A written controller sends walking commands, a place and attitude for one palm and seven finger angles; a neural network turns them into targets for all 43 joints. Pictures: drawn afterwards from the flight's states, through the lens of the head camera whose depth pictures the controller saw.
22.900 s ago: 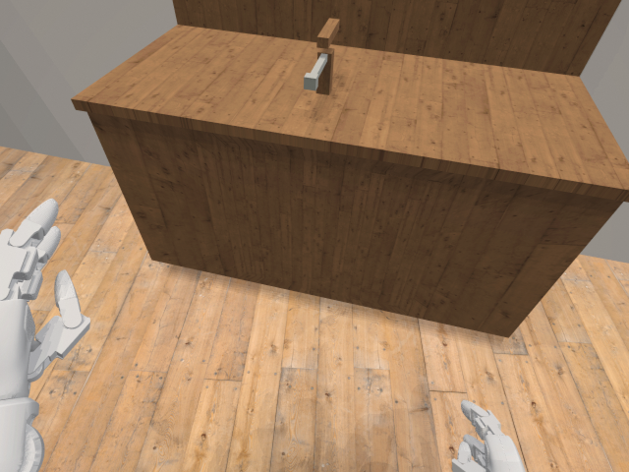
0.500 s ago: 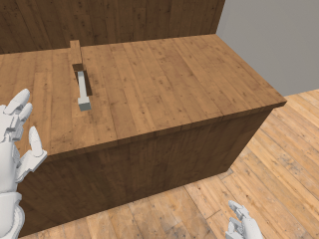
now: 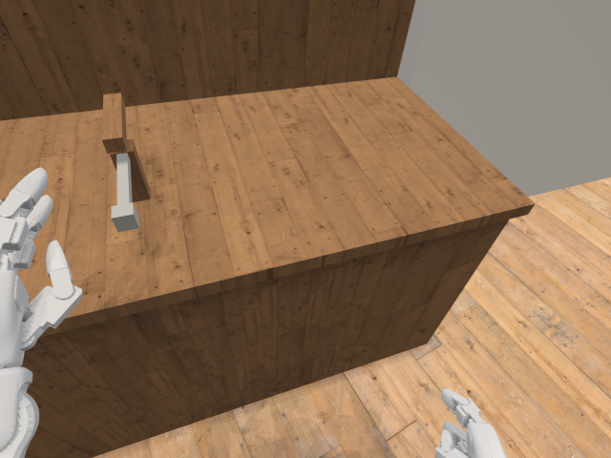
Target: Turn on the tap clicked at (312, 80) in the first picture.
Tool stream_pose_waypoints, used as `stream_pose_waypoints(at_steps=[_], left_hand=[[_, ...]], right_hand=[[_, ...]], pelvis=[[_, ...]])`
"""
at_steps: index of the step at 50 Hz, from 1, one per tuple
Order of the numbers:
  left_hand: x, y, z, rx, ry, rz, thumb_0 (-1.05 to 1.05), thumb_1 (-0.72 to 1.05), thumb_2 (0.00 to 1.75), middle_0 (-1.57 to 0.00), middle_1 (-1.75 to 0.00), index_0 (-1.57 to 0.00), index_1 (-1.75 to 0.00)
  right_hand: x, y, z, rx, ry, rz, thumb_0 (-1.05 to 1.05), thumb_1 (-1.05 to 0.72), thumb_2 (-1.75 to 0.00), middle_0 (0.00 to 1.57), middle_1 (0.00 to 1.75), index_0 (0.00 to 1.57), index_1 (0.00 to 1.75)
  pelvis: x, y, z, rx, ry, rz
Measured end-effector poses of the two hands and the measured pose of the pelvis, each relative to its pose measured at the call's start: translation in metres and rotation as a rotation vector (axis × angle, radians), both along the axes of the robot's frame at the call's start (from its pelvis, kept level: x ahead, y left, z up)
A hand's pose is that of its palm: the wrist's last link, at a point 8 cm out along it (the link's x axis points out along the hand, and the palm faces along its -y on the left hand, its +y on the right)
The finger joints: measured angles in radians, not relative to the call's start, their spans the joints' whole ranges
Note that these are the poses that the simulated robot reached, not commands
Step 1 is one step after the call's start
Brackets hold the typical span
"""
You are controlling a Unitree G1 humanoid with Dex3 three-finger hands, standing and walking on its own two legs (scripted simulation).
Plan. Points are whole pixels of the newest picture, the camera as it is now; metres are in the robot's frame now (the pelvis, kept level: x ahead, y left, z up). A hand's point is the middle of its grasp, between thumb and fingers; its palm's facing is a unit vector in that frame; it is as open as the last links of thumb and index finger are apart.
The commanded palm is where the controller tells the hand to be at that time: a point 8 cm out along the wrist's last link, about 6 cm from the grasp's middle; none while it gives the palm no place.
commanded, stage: shuffle to correct the standing spot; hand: left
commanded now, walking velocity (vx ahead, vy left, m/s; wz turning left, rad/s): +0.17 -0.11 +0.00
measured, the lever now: (125, 217) +0.39 +0.29 +0.09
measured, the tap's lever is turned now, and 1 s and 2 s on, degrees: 0 0 0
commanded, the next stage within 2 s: come to a stop and stand still in 0.32 s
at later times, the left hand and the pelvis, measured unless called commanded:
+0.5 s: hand (167, 231) +0.30 +0.19 +0.18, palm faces +0.36 -0.79 -0.49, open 7.4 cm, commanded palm +0.24 +0.23 +0.18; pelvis +0.08 -0.05 -0.01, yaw +0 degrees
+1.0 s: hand (143, 231) +0.30 +0.21 +0.17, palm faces +0.48 -0.81 -0.35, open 7.4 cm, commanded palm +0.25 +0.24 +0.18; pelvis +0.10 -0.05 +0.00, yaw +2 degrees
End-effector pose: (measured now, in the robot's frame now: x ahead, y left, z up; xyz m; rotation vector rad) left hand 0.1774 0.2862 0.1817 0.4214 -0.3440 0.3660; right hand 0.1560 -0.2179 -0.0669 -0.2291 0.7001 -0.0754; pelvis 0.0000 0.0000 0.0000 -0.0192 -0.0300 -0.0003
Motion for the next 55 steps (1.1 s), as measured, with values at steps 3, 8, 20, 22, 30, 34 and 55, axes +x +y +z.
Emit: stream_pose_waypoints(at_steps=[3, 8, 20, 22, 30, 34, 55], left_hand=[[0.01, -0.009, -0.003, -0.001, 0.004, -0.017, 0.01, 0.89, 0.9, -0.21, -0.3, -0.21, -0.3], [0.021, -0.011, -0.012, -0.023, 0.011, -0.02, 0.01, 0.89, 0.9, -0.21, -0.3, -0.21, -0.3], [0.065, -0.034, 0.02, 0.063, -0.02, -0.022, 0.01, 0.89, 0.9, -0.21, -0.3, -0.21, -0.3], [0.072, -0.045, 0.021, 0.098, 0.009, -0.033, 0.01, 0.9, 0.9, -0.21, -0.3, -0.21, -0.3], [0.098, -0.076, -0.004, 0.091, 0.09, -0.001, 0.01, 0.89, 0.9, -0.21, -0.3, -0.21, -0.3], [0.097, -0.083, -0.003, 0.055, 0.085, 0.008, 0.01, 0.89, 0.9, -0.22, -0.31, -0.21, -0.3], [0.076, -0.037, 0.001, -0.002, 0.002, 0.083, 0.01, 0.89, 0.9, -0.21, -0.3, -0.21, -0.3]], right_hand=[[0.013, -0.008, -0.003, 0.001, -0.007, -0.007, 0.01, -0.91, -0.9, 0.2, 0.3, 0.2, 0.3], [0.028, -0.017, -0.003, -0.031, 0.025, -0.009, 0.01, -0.91, -0.9, 0.2, 0.3, 0.2, 0.3], [0.061, -0.015, -0.002, 0.038, 0.052, 0.023, 0.01, -0.91, -0.9, 0.2, 0.3, 0.2, 0.3], [0.069, -0.021, -0.005, 0.059, 0.039, 0.018, 0.01, -0.91, -0.9, 0.2, 0.3, 0.2, 0.3], [0.1, -0.068, -0.029, 0.051, 0.047, -0.006, 0.01, -0.91, -0.9, 0.2, 0.3, 0.2, 0.3], [0.104, -0.087, -0.014, -0.002, 0.044, -0.021, 0.01, -0.91, -0.9, 0.2, 0.3, 0.2, 0.3], [0.114, -0.025, 0.004, 0.01, -0.038, 0.064, 0.01, -0.91, -0.9, 0.2, 0.3, 0.2, 0.3]], pelvis=[[0.007, -0.005, -0.005, -0.008, 0.007, 0.008], [0.021, -0.009, -0.007, 0.002, 0.004, 0.024], [0.061, -0.03, 0.004, -0.002, 0.001, 0.012], [0.069, -0.038, 0.003, -0.002, 0.003, -0.001], [0.09, -0.069, -0.012, 0.004, -0.027, 0.01], [0.094, -0.076, -0.005, 0.029, -0.024, 0.009], [0.094, -0.044, -0.002, 0.016, -0.038, 0.042]])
